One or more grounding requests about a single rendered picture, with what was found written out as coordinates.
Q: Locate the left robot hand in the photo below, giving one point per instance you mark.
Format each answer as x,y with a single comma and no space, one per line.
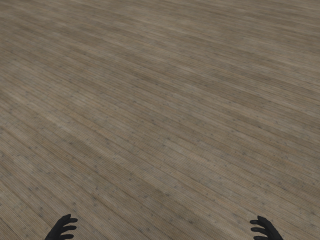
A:
59,228

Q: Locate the right robot hand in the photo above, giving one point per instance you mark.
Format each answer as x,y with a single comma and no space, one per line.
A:
269,231

